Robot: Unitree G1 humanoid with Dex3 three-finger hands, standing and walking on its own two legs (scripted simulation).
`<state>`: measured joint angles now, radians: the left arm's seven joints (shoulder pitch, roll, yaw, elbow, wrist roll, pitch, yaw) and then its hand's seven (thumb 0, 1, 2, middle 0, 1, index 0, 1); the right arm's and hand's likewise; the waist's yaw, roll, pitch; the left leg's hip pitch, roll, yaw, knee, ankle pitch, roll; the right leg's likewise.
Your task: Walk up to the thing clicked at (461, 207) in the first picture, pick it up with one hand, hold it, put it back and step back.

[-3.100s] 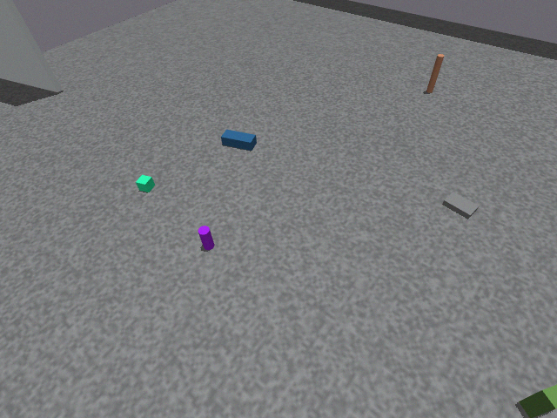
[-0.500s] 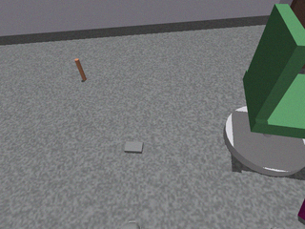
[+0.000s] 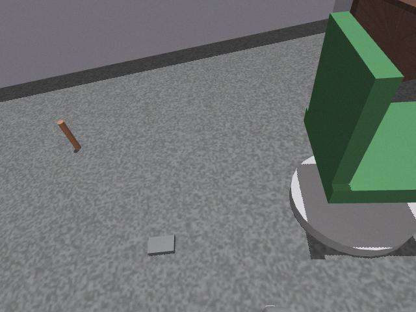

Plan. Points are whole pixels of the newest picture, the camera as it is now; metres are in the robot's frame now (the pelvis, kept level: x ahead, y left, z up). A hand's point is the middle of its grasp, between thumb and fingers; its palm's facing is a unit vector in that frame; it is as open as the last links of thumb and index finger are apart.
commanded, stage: walk up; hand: left
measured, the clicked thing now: (161, 245) +0.61 +0.31 -0.73
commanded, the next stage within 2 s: none
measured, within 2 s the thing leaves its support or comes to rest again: neither
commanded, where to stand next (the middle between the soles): +0.22 +0.06 m, yaw +2 degrees
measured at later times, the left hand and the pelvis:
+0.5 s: hand out of the picture +0.13 +0.31 -0.12, palm faces +0.04 -0.89 -0.45, open 7.4 cm; pelvis +0.10 +0.02 +0.01, yaw +4 degrees
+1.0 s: hand out of the picture +0.16 +0.32 -0.12, palm faces +0.01 -0.89 -0.45, open 7.4 cm; pelvis +0.14 +0.04 +0.01, yaw +2 degrees
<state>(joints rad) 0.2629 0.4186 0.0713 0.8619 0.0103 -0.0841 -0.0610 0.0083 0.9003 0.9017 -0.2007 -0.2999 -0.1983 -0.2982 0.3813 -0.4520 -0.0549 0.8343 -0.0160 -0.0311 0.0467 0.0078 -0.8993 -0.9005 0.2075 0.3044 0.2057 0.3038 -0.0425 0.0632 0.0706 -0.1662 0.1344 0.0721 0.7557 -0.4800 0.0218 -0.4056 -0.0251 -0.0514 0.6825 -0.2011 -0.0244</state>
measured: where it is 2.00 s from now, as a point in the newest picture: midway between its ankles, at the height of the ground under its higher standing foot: outside the picture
